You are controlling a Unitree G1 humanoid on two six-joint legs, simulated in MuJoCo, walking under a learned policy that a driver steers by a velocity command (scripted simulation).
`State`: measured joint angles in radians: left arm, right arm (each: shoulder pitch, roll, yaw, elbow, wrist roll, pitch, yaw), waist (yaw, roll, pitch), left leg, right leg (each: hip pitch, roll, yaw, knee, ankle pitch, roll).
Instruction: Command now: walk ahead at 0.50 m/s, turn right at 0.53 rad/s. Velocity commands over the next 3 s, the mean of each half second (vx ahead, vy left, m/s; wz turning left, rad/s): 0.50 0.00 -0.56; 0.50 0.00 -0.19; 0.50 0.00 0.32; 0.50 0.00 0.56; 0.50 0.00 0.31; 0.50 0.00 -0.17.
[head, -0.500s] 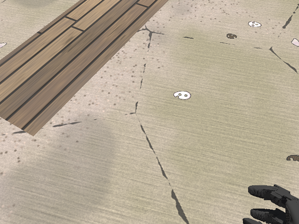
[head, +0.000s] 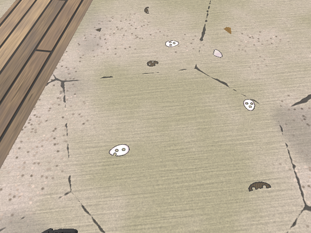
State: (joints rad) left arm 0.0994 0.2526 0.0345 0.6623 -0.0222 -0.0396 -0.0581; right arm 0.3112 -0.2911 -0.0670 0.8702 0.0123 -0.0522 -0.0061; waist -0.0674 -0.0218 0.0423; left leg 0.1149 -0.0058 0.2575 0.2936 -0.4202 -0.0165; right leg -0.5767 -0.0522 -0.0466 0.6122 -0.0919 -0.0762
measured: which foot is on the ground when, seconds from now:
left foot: down 0.00-0.04, up 0.06-0.48, down 0.50-1.00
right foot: up 0.00-0.00, down 0.02-0.50, up 0.52-1.00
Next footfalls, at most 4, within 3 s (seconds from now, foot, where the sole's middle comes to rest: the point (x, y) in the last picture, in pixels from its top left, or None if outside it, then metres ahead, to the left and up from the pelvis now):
0.02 right None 0.19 -0.10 -0.76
0.50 left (143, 222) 0.50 0.06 -0.76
1.02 right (216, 180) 0.66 -0.27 -0.76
1.56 left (173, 122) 1.00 -0.11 -0.76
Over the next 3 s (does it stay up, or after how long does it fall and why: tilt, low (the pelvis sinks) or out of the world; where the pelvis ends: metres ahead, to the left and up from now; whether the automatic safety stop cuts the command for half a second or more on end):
stays up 1.58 -0.07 0.01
